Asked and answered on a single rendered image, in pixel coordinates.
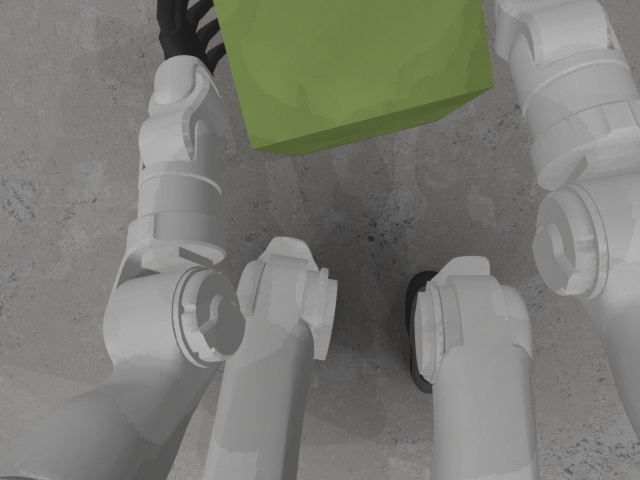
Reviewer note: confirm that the robot right upper arm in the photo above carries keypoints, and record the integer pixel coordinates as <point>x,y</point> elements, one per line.
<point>587,245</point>

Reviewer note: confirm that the robot right forearm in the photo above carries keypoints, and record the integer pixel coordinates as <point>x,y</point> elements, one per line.
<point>574,88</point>

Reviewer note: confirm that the robot left forearm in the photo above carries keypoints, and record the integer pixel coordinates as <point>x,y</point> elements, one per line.
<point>178,224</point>

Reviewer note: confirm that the left robot hand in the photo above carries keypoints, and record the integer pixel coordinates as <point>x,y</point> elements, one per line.
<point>178,31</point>

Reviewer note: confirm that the carton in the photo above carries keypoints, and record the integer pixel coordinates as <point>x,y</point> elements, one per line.
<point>316,74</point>

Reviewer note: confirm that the robot right foot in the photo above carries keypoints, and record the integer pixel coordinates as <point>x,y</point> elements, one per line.
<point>417,284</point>

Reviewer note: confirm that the left robot shin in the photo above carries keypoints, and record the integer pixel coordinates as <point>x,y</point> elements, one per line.
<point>250,281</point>

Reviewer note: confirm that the robot left upper arm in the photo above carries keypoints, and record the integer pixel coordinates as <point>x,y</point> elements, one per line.
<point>167,335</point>

